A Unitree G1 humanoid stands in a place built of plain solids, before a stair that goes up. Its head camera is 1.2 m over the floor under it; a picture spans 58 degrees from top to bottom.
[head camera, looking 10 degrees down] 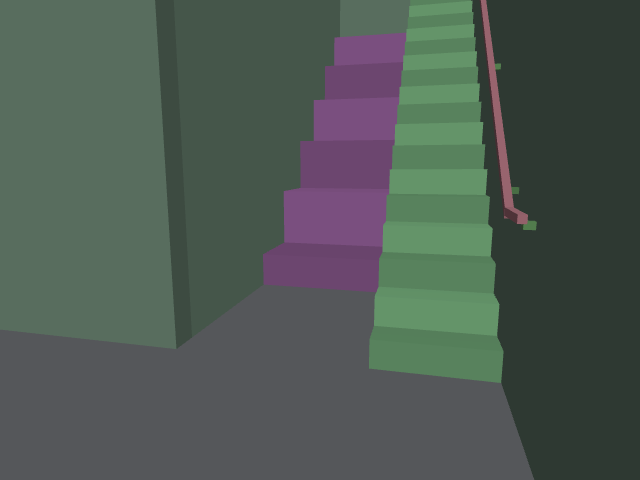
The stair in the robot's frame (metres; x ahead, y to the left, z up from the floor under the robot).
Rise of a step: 0.19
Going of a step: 0.23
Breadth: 0.74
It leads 14 degrees to the right of straight ahead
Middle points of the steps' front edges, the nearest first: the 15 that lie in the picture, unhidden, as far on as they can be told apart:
2.32 -0.65 0.18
2.54 -0.70 0.38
2.76 -0.76 0.57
2.98 -0.81 0.77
3.20 -0.86 0.96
3.42 -0.92 1.16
3.64 -0.97 1.35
3.86 -1.02 1.55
4.09 -1.08 1.74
4.31 -1.13 1.93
4.53 -1.18 2.13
4.75 -1.24 2.32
4.97 -1.29 2.52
5.19 -1.34 2.71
5.41 -1.40 2.91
